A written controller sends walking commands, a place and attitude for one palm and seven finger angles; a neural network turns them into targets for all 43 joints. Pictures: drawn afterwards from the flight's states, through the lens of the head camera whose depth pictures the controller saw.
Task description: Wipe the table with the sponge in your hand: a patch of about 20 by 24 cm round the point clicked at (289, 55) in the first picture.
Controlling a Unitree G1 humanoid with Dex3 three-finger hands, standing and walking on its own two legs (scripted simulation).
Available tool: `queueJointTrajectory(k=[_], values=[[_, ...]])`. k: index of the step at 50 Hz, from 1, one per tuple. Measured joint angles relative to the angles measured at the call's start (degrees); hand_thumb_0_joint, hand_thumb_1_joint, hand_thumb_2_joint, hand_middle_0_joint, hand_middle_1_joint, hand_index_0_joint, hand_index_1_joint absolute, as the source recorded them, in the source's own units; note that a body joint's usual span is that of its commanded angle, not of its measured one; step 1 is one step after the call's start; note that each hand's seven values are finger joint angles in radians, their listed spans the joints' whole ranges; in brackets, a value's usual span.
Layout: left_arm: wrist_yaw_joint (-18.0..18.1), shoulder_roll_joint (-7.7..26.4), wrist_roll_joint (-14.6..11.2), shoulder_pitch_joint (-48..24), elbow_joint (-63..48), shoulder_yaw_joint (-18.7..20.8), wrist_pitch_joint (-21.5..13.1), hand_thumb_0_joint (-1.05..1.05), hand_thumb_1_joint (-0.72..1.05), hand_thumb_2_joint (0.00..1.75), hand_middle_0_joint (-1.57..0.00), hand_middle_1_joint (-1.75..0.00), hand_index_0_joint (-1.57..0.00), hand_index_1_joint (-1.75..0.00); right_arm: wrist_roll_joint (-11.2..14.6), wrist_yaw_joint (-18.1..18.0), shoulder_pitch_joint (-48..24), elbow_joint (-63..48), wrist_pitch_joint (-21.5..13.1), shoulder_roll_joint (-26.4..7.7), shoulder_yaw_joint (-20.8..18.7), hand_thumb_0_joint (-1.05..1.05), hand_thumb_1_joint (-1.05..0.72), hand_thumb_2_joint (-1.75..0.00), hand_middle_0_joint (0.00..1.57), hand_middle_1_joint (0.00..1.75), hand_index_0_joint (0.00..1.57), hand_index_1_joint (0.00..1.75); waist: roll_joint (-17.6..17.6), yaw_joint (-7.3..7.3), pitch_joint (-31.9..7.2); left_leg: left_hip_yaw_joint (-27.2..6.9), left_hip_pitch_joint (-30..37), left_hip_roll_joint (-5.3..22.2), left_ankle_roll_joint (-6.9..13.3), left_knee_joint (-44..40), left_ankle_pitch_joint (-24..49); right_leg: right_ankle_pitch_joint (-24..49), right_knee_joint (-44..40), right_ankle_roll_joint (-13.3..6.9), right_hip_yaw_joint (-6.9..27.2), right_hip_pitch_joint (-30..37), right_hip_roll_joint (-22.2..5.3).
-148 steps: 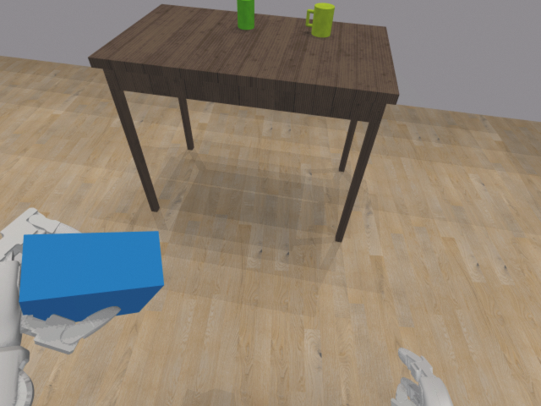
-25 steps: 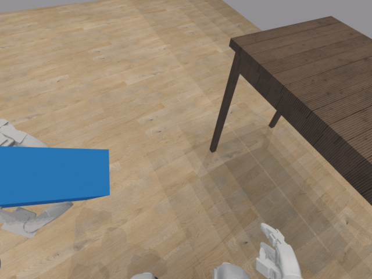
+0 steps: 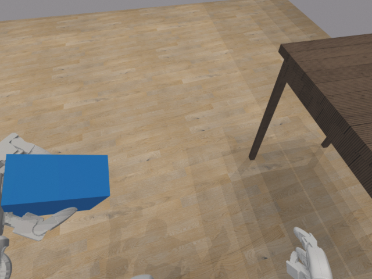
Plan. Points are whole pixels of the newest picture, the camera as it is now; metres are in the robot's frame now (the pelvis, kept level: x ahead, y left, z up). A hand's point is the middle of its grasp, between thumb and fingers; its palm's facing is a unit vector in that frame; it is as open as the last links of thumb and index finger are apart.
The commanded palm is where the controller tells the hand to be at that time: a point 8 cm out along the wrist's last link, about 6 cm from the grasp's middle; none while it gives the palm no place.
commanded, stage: walk to a spot facing it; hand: left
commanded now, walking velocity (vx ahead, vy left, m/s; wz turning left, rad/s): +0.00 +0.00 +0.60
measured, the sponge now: (71, 186) +0.24 +0.19 +0.15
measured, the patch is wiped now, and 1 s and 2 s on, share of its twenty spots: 0.00 0.00 0.00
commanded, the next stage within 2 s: turn to face it in 1.54 s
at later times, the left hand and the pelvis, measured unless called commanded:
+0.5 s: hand out of the picture +0.10 +0.30 +0.18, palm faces +0.62 -0.67 -0.41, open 10.5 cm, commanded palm +0.05 +0.32 +0.17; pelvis -0.03 +0.01 +0.00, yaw +15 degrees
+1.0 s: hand out of the picture +0.15 +0.36 +0.16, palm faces +0.72 -0.53 -0.45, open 10.5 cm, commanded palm +0.06 +0.36 +0.17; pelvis +0.05 +0.04 -0.03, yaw +27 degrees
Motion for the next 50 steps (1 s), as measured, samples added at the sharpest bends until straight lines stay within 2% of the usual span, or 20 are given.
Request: queueJointTrajectory(k=[4,6,7,8,11,13,15,20,27,29,30,31,34,36,38,41,45,46,47,50], values=[[1.0,0.9,-0.3,1.0,-2.8,2.6,-0.7,0.0,-0.51,1.0,-0.69,-1.36,-0.69,-1.37,0.1,0.4,0.3,-1.8,1.0,-0.3,-0.4,0.01,-0.91,-0.9,0.2,0.3,0.2,0.3,-0.7,0.67,-0.3,1.4,4.6,-0.6,0.8,-10.1,-0.5,-0.6,2.8,0.3,-2.1,-2.8,-1.0],[1.3,0.5,-0.6,1.3,-3.6,3.1,-0.7,0.0,-0.51,1.0,-0.69,-1.36,-0.69,-1.37,0.0,0.7,0.5,-2.6,1.4,-0.2,-0.2,0.01,-0.91,-0.9,0.2,0.3,0.2,0.3,-1.0,0.87,-0.6,1.8,7.6,-1.3,1.4,-16.6,3.2,-1.7,6.1,0.9,-2.9,-4.5,-2.0],[1.5,0.4,-0.8,1.4,-3.9,3.3,-0.7,0.0,-0.51,1.0,-0.69,-1.36,-0.69,-1.37,0.0,0.9,0.5,-2.8,1.5,0.1,0.0,0.01,-0.91,-0.9,0.2,0.3,0.2,0.3,-1.7,0.99,-0.5,2.1,8.5,-2.0,3.1,-19.0,7.0,-2.8,8.9,1.3,-2.9,-5.7,-3.1],[1.6,0.3,-1.0,1.1,-3.7,3.3,-0.6,0.0,-0.51,1.0,-0.69,-1.36,-0.69,-1.37,-0.1,1.0,0.2,-2.6,1.4,1.0,0.2,0.01,-0.91,-0.9,0.2,0.3,0.2,0.3,-3.0,1.27,-0.2,2.3,8.4,-3.0,4.5,-18.3,7.9,-4.5,13.1,2.7,-0.9,-7.2,-3.8],[0.4,-0.5,0.7,-0.6,-1.1,1.6,-0.6,0.0,-0.51,1.0,-0.69,-1.36,-0.69,-1.37,-0.1,2.0,1.0,-0.8,-0.1,3.8,1.5,0.01,-0.91,-0.9,0.2,0.3,0.2,0.3,-2.5,1.22,-0.5,-0.6,7.6,-2.6,5.9,-16.1,6.6,-13.2,30.1,5.2,6.3,-12.2,-0.3],[-0.4,-0.6,1.8,-1.8,-0.5,0.4,-0.2,0.0,-0.51,1.0,-0.69,-1.37,-0.69,-1.37,0.4,3.0,2.0,0.5,-1.0,5.5,2.6,0.01,-0.91,-0.9,0.2,0.3,0.2,0.3,-1.6,1.26,-1.0,-3.4,7.8,-2.1,5.6,-17.5,7.7,-11.3,36.6,6.2,8.5,-14.6,1.2],[-0.7,-0.8,2.0,-2.1,-1.6,-0.2,-0.2,0.0,-0.51,1.0,-0.69,-1.37,-0.69,-1.37,0.7,3.9,2.7,1.4,-1.8,6.9,3.7,0.01,-0.9,-0.9,0.2,0.3,0.2,0.3,-0.8,1.72,-1.3,-5.5,8.1,-1.6,5.3,-19.6,9.5,-8.6,38.5,6.9,9.7,-16.0,1.8],[-0.9,-1.2,1.0,-0.9,-3.9,0.4,-1.6,0.0,-0.51,1.0,-0.69,-1.37,-0.69,-1.37,0.7,4.5,3.6,2.2,-3.0,8.6,5.3,0.01,-0.9,-0.9,0.21,0.3,0.21,0.3,1.6,2.9,-2.0,-8.9,8.7,-0.7,5.0,-23.7,12.4,-5.9,32.2,7.6,10.5,-14.7,2.3],[-0.9,-1.7,0.7,-2.1,4.0,1.2,-0.8,0.0,-0.51,1.0,-0.68,-1.37,-0.69,-1.37,0.1,3.5,2.7,3.0,-2.4,7.3,5.2,0.01,-0.9,-0.9,0.21,0.3,0.21,0.3,4.1,3.77,-3.5,-11.4,7.2,-1.2,4.3,-22.2,11.6,-10.5,8.7,7.1,7.6,-2.8,5.1],[-1.0,-1.4,1.2,-2.9,4.9,1.0,0.3,0.0,-0.51,1.0,-0.68,-1.37,-0.69,-1.37,0.3,3.4,2.4,2.5,-2.1,6.5,4.9,0.01,-0.9,-0.9,0.21,0.3,0.21,0.3,3.2,3.76,-3.7,-10.6,3.7,-2.2,4.6,-15.5,6.3,-6.3,0.1,4.8,7.3,1.0,4.9],[-1.2,-2.0,1.4,-3.8,5.3,0.1,0.7,0.0,-0.51,1.0,-0.68,-1.37,-0.69,-1.37,0.4,3.3,1.7,3.0,-1.9,5.5,4.5,0.01,-0.9,-0.9,0.21,0.3,0.21,0.3,3.5,3.6,-3.1,-10.2,1.0,-2.1,4.5,-8.6,2.3,-1.7,1.1,3.5,6.7,0.4,4.7],[-1.5,-2.9,1.3,-4.7,5.7,-1.1,1.0,0.0,-0.51,1.0,-0.68,-1.37,-0.69,-1.37,0.2,3.1,1.1,3.9,-1.7,4.4,4.0,0.01,-0.9,-0.9,0.21,0.3,0.21,0.3,4.1,3.17,-2.2,-9.9,-1.8,-2.1,4.0,-0.7,0.4,-1.5,2.8,2.7,5.5,0.6,4.4],[-2.1,-4.5,1.1,-3.9,5.2,-3.4,0.7,0.0,-0.51,1.0,-0.68,-1.37,-0.69,-1.37,0.0,3.0,0.8,6.0,-0.5,2.0,2.7,0.01,-0.9,-0.9,0.21,0.3,0.21,0.3,3.4,2.49,-1.4,-6.9,-8.0,-1.8,2.4,15.9,2.3,-4.4,3.0,2.4,3.6,2.9,2.8],[-2.2,-4.2,1.1,-1.2,3.5,-3.2,-0.2,0.0,-0.51,1.0,-0.68,-1.37,-0.69,-1.37,0.2,2.6,0.9,5.7,0.0,1.1,1.9,0.01,-0.9,-0.9,0.21,0.3,0.21,0.3,2.3,2.14,-0.9,-4.8,-9.9,-0.6,1.6,18.9,3.7,-4.5,1.1,2.8,3.4,4.7,1.9],[-2.0,-2.9,1.2,0.7,1.7,-2.1,-1.0,0.0,-0.51,1.0,-0.68,-1.37,-0.69,-1.37,0.2,2.2,1.3,4.5,0.3,0.6,1.0,0.02,-0.9,-0.9,0.21,0.3,0.2,0.3,1.0,1.64,0.1,-2.8,-9.9,0.6,1.5,14.8,4.2,-4.2,-0.8,3.2,2.9,6.5,0.8],[-1.1,-0.4,1.2,1.1,-0.4,0.1,-2.0,0.0,-0.51,1.0,-0.68,-1.37,-0.69,-1.37,0.2,1.8,2.2,2.4,0.3,0.0,0.0,0.02,-0.9,-0.9,0.2,0.3,0.2,0.3,-0.6,1.45,1.4,0.7,-7.6,2.0,2.0,2.3,5.0,-5.1,-1.7,3.9,1.5,8.3,-0.8],[0.9,0.7,0.7,0.3,-2.9,2.9,-2.4,0.0,-0.51,1.0,-0.68,-1.37,-0.69,-1.37,0.5,1.9,2.7,0.3,0.3,-0.4,-0.7,0.01,-0.9,-0.9,0.2,0.3,0.2,0.3,-2.1,1.92,2.0,5.2,-1.5,0.5,3.1,-13.4,7.5,-9.2,3.3,5.6,1.1,8.0,-3.5],[1.3,0.5,0.5,0.4,-3.6,3.5,-2.6,0.0,-0.51,1.0,-0.68,-1.37,-0.69,-1.37,0.6,1.9,2.6,-0.6,0.3,-0.6,-0.7,0.01,-0.9,-0.9,0.2,0.3,0.2,0.3,-1.7,1.9,1.9,5.9,1.0,0.0,3.7,-17.2,10.0,-10.9,8.0,5.7,1.2,6.5,-4.2],[1.8,0.5,0.5,0.0,-3.8,4.0,-2.9,0.0,-0.51,1.0,-0.68,-1.37,-0.69,-1.37,0.6,1.9,1.9,-1.2,0.2,-0.6,-1.0,0.01,-0.9,-0.9,0.2,0.3,0.2,0.3,-1.1,1.51,2.1,5.8,1.5,0.0,5.0,-17.9,16.3,-11.6,15.1,5.6,2.1,4.0,-4.8],[1.7,1.1,1.0,-3.9,-0.7,3.8,-3.0,0.0,-0.51,1.0,-0.68,-1.37,-0.69,-1.37,0.9,2.6,-1.2,-0.1,0.0,2.9,-0.7,0.01,-0.91,-0.9,0.2,0.3,0.2,0.3,-1.4,0.45,3.9,4.6,1.5,-0.3,6.6,-11.9,11.3,-16.0,37.8,4.9,10.1,-5.2,-1.6]])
